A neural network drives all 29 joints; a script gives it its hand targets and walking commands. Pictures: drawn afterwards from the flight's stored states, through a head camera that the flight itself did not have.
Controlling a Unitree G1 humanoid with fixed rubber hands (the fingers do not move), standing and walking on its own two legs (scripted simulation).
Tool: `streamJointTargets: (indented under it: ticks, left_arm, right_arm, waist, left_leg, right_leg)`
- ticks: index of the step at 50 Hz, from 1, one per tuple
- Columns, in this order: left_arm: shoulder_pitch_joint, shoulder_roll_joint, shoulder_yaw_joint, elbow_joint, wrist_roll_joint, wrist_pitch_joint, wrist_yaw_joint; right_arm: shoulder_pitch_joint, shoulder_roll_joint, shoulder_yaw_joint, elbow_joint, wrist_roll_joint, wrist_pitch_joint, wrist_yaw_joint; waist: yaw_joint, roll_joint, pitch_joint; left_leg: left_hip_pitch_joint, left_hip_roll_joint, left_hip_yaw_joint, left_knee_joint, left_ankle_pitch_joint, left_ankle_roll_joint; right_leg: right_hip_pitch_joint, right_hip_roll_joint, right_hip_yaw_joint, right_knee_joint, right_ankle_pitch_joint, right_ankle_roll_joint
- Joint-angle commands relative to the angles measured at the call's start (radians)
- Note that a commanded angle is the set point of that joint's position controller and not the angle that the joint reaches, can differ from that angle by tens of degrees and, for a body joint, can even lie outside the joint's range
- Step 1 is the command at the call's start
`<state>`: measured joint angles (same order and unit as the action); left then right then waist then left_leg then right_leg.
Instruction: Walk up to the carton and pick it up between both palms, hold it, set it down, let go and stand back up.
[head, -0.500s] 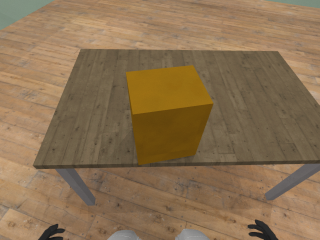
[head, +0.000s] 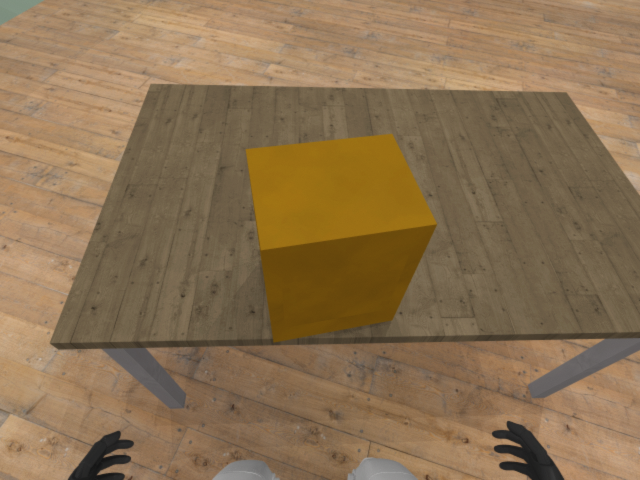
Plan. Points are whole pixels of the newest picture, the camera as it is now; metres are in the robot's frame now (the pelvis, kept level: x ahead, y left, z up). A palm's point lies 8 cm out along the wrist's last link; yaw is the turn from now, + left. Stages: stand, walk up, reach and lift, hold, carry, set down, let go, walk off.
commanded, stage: walk up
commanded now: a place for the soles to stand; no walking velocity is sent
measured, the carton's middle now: (328, 245) +0.43 -0.01 -0.02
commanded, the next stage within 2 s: reach and lift in 0.34 s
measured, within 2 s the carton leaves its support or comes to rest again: neither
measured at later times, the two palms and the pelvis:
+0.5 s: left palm out of the picture +0.10 +0.29 -0.10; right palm out of the picture +0.12 -0.29 -0.10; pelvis -0.01 +0.00 +0.00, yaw +0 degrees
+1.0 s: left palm (113, 436) +0.17 +0.25 -0.06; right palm (567, 472) +0.14 -0.30 -0.06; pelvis +0.00 -0.03 +0.01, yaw -2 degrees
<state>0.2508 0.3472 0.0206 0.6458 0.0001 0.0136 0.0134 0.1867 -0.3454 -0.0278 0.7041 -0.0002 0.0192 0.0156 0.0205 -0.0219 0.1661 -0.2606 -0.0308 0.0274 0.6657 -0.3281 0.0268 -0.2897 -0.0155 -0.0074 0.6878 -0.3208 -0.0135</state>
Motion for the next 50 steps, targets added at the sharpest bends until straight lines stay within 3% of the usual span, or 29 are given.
streamJointTargets:
  ticks: [1,17,18,19,21,27,32,38,45,50]
  left_arm:
    - [-0.073,0.279,0.071,-0.004,-0.013,-0.019,0.003]
    - [-0.092,0.274,0.072,-0.005,-0.013,-0.02,-0.006]
    - [-0.346,0.089,0.078,-0.178,0.06,0.151,0.043]
    - [-0.313,0.045,0.065,-0.166,0.071,0.213,0.06]
    - [-0.27,0.03,0.075,-0.185,0.072,0.232,0.06]
    - [-0.223,0.09,0.091,-0.358,-0.003,0.208,0.059]
    - [-0.152,0.126,0.142,-0.346,-0.044,0.137,0.051]
    - [-0.11,0.137,0.186,-0.288,-0.053,0.052,0.039]
    - [-0.088,0.072,0.145,-0.277,-0.059,-0.026,0.046]
    - [-0.076,0.004,0.092,-0.3,-0.062,-0.081,0.071]
  right_arm:
    - [-0.057,-0.278,-0.067,-0.048,0.024,-0.036,-0.015]
    - [-0.07,-0.27,-0.066,-0.043,0.023,-0.04,-0.008]
    - [-0.179,-0.109,-0.135,0.191,-0.148,-0.242,0.033]
    - [-0.167,-0.165,-0.171,0.205,-0.157,-0.254,0.059]
    - [-0.178,-0.225,-0.211,0.203,-0.166,-0.264,0.075]
    - [-0.13,-0.155,-0.15,0.034,-0.118,-0.323,0.053]
    - [-0.055,-0.049,-0.069,-0.075,-0.051,-0.355,0.038]
    - [0.006,0.018,-0.01,-0.106,0.004,-0.377,0.027]
    - [0.012,0.032,0.0,-0.076,0.054,-0.41,0.044]
    - [-0.016,0.021,-0.01,-0.077,0.085,-0.452,0.07]
  waist:
    - [-0.017,-0.012,-0.183]
    - [-0.018,-0.017,-0.143]
    - [-0.048,0.162,-0.148]
    - [-0.051,0.224,-0.119]
    - [-0.069,0.246,-0.151]
    - [-0.043,-0.004,-0.23]
    - [0.013,-0.139,-0.271]
    - [0.057,-0.135,-0.287]
    - [0.058,-0.015,-0.289]
    - [0.061,0.038,-0.31]
  left_leg:
    - [-0.025,0.186,-0.22,-0.173,0.24,0.041]
    - [-0.064,0.171,-0.224,-0.214,0.072,0.039]
    - [-0.199,0.181,-0.016,-0.226,-0.14,-0.028]
    - [-0.394,0.237,-0.058,-0.278,-0.282,0.002]
    - [-0.548,0.261,-0.071,-0.317,-0.333,0.021]
    - [-0.223,0.151,-0.009,-0.232,-0.094,0.008]
    - [0.001,0.064,0.043,-0.144,0.12,0.006]
    - [-0.035,0.039,0.054,-0.153,0.175,0.015]
    - [0.016,0.04,0.04,-0.227,0.222,0.002]
    - [0.068,0.043,0.035,-0.242,0.233,-0.019]
  right_leg:
    - [0.084,-0.115,0.139,-0.139,0.189,-0.054]
    - [0.059,-0.111,0.156,-0.193,0.031,-0.051]
    - [0.069,0.061,-0.063,-0.038,-0.09,-0.073]
    - [0.228,0.094,-0.072,0.087,-0.008,-0.067]
    - [0.383,0.117,-0.069,0.16,0.087,-0.031]
    - [0.224,0.093,-0.062,-0.05,0.117,-0.031]
    - [0.109,0.02,0.01,-0.225,0.111,-0.03]
    - [0.184,-0.024,0.097,-0.271,0.222,-0.006]
    - [0.178,-0.001,0.049,-0.284,0.279,-0.014]
    - [0.136,0.024,0.028,-0.298,0.187,-0.028]
